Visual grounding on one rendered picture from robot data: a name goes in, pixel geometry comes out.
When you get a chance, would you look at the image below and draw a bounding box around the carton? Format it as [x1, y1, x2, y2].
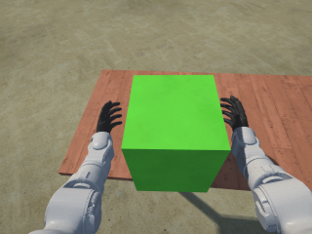
[121, 75, 231, 193]

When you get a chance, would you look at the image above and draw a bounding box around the robot right hand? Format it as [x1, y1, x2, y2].
[220, 96, 249, 132]

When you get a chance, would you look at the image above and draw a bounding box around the left robot forearm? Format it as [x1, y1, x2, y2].
[44, 132, 115, 226]

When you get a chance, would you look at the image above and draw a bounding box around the right robot upper arm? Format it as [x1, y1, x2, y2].
[253, 178, 312, 234]

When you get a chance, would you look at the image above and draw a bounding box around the table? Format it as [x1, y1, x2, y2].
[58, 69, 312, 192]

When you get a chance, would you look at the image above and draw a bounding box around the right robot forearm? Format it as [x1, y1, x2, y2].
[231, 127, 312, 196]

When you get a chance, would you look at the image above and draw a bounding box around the left robot upper arm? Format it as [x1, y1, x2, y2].
[28, 187, 102, 234]

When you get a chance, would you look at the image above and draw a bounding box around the robot left hand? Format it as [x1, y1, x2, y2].
[96, 100, 123, 133]

